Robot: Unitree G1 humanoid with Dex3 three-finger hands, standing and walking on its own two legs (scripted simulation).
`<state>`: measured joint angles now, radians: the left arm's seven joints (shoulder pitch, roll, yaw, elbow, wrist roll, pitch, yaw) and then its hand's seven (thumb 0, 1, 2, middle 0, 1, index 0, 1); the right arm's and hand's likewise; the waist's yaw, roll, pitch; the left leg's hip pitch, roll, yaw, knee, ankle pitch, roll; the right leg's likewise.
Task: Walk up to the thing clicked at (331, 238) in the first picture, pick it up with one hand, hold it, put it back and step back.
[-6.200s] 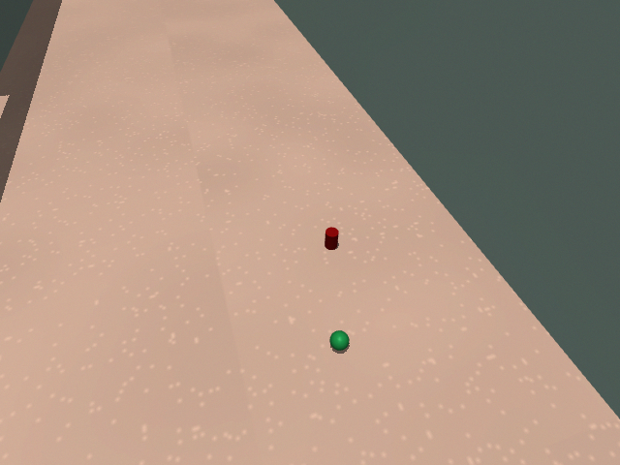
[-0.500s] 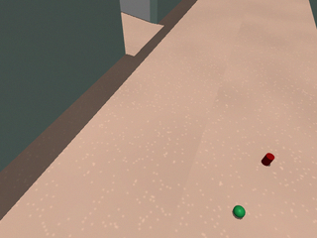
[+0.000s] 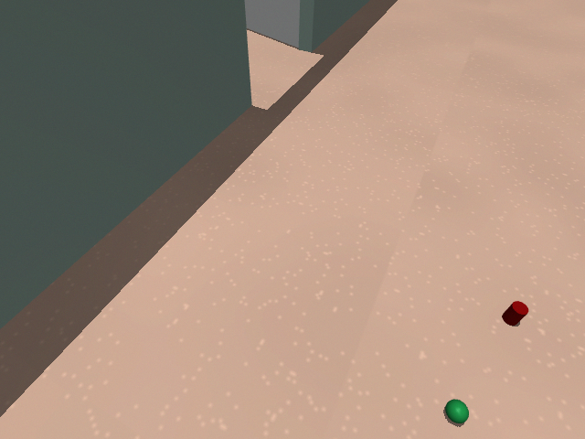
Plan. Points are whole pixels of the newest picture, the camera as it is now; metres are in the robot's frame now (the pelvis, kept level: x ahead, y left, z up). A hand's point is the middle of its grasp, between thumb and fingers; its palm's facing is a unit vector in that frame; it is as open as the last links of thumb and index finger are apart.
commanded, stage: walk up
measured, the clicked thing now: (514, 313) +0.72 -0.82 -0.74
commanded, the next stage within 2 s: none
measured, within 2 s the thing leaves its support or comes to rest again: neither
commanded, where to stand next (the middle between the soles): +0.98 -0.02 m, yaw -2 degrees
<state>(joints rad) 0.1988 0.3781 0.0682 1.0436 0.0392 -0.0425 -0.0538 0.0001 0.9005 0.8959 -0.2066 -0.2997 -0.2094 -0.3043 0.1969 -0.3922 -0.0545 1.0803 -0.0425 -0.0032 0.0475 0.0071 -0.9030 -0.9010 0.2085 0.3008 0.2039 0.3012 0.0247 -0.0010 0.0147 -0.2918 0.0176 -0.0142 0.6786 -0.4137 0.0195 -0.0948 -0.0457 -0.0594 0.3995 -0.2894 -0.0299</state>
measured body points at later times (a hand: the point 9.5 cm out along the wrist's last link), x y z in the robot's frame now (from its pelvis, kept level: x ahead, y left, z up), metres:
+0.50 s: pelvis +0.19 +0.05 +0.00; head +0.19 +0.07 +0.45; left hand +0.28 +0.37 -0.13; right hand +0.19 -0.27 -0.11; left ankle +0.12 +0.16 -0.74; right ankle +0.32 -0.11 -0.70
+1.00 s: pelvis +0.43 +0.00 +0.00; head +0.44 -0.01 +0.45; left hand +0.49 +0.31 -0.11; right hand +0.50 -0.33 -0.12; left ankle +0.55 +0.15 -0.70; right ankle +0.39 -0.10 -0.74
